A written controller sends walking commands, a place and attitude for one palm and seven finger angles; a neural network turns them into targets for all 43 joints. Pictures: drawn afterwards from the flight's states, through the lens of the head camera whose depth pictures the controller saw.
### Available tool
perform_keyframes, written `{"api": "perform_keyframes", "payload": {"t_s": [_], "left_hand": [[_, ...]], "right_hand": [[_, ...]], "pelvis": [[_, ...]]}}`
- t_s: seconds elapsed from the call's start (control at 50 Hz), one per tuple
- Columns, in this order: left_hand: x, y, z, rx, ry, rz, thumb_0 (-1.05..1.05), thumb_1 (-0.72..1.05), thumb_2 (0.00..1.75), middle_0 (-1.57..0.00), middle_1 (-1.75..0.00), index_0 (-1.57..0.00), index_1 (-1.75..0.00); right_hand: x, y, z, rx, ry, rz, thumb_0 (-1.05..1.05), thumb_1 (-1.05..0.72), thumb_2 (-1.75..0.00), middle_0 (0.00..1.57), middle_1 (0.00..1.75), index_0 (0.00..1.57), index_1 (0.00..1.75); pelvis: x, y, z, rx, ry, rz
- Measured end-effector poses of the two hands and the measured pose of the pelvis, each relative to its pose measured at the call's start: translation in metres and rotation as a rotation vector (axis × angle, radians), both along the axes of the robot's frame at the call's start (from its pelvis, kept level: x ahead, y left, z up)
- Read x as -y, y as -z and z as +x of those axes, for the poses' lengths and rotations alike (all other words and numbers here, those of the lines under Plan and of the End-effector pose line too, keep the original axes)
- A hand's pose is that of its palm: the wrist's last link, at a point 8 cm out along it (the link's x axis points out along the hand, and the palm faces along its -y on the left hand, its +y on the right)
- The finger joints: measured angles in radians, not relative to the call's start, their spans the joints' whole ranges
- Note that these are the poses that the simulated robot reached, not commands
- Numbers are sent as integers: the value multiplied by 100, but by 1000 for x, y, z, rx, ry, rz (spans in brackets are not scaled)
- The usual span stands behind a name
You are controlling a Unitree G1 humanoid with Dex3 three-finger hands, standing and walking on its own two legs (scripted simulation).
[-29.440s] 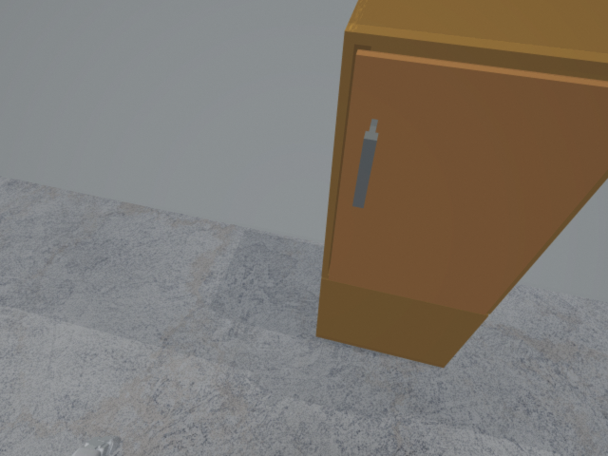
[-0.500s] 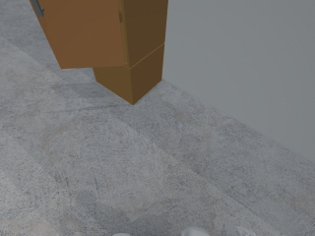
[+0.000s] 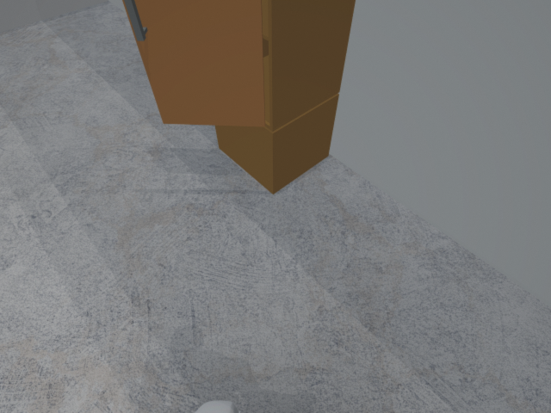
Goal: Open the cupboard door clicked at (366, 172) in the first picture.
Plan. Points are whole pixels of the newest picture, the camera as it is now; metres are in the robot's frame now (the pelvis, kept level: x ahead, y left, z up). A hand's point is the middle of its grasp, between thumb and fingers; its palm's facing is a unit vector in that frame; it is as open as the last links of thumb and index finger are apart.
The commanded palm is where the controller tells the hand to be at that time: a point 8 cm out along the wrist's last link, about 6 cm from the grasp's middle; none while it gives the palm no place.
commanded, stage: take the last steps up to it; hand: left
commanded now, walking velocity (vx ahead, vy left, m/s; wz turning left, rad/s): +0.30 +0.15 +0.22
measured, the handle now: (135, 9) +1.07 +0.49 +0.06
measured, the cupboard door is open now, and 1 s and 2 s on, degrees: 45 45 45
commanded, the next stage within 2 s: come to a stop and stand still in 1.30 s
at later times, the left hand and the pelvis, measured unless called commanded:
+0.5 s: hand (125, 377) +0.18 +0.28 -0.17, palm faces +0.11 -0.97 -0.19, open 7.4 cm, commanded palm none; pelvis +0.11 +0.09 +0.00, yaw +4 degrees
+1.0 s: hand (131, 329) +0.26 +0.30 -0.17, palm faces +0.20 -0.96 -0.22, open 7.2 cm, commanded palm none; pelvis +0.30 +0.11 +0.00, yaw +7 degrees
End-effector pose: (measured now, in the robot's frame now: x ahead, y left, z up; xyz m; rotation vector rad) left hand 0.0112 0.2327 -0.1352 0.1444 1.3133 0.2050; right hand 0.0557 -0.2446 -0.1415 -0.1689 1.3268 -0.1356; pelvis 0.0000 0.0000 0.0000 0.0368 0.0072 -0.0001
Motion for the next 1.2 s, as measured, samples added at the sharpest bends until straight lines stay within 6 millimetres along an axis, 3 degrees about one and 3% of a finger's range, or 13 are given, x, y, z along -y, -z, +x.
{"api": "perform_keyframes", "payload": {"t_s": [0.16, 0.2, 0.24, 0.3, 0.44, 0.58, 0.64, 0.68, 0.76, 0.92, 1.04, 1.12, 1.2], "left_hand": [[-35, 17, -59, -159, -138, -45, 1, 91, 90, -20, -30, -21, -30], [-48, 26, -65, -203, -153, -57, 1, 90, 90, -20, -30, -21, -30], [-61, 28, -58, -229, -145, -55, 1, 90, 90, -20, -30, -20, -30], [-78, 24, -22, -183, -128, -46, 1, 91, 90, -20, -30, -20, -30], [-97, 7, 102, 49, -62, -24, 1, 91, 90, -20, -30, -20, -30], [-88, 0, 227, 179, 51, -7, 1, 91, 90, -20, -30, -20, -30], [-80, 2, 275, 235, 85, 3, 1, 90, 90, -20, -30, -20, -30], [-75, 2, 292, 269, 78, 7, 1, 90, 90, -20, -30, -20, -30], [-71, -2, 289, 223, 20, 0, 0, 90, 90, -20, -30, -20, -30], [-101, -7, 254, 34, -98, 21, -2, 95, 90, -20, -30, -20, -30], [-116, 4, 229, -131, -179, -38, 0, 92, 90, -20, -30, -20, -30], [-135, 23, 227, -235, -220, -87, 0, 91, 90, -20, -30, -20, -30], [-161, 31, 261, -261, -197, -96, 1, 91, 90, -20, -30, -20, -30]], "right_hand": [[-47, -12, 80, 107, -144, -22, 1, -91, -90, 20, 30, 20, 30], [-60, -9, 99, 166, -160, -37, 1, -90, -90, 20, 30, 20, 30], [-72, -10, 106, 196, -157, -44, 0, -90, -90, 20, 30, 20, 30], [-87, -11, 98, 172, -137, -40, 0, -90, -90, 20, 30, 20, 30], [-99, -3, 55, -23, -69, -21, 0, -92, -90, 20, 30, 20, 30], [-107, 11, 20, -218, 28, 26, 0, -91, -90, 20, 30, 20, 30], [-108, 20, 18, -297, 59, 49, 0, -91, -90, 20, 30, 20, 30], [-106, 23, 28, -333, 64, 60, 0, -91, -90, 20, 30, 20, 30], [-101, 17, 81, -299, 39, 54, 1, -91, -90, 20, 30, 20, 30], [-112, 3, 239, -63, -53, 42, 0, -91, -90, 20, 30, 20, 30], [-150, -3, 358, 80, -161, 31, 0, -91, -90, 20, 30, 20, 30], [-186, 0, 432, 189, -221, 1, 0, -91, -90, 20, 30, 20, 30], [-213, -4, 463, 240, -212, -22, 0, -91, -90, 20, 30, 20, 30]], "pelvis": [[-36, 6, 23, -5, -57, -15], [-50, 15, 30, -5, -63, -29], [-59, 16, 37, 2, -58, -26], [-70, 10, 51, 4, -63, -28], [-86, 2, 91, 7, -77, -23], [-85, 11, 143, 9, -61, 2], [-79, 21, 171, 12, -62, 5], [-76, 24, 185, 24, -77, -5], [-75, 13, 211, 28, -97, -11], [-92, -4, 268, -5, -107, -14], [-128, 1, 315, -7, -117, -24], [-164, 17, 351, -6, -109, -46], [-185, 20, 375, 2, -91, -30]]}}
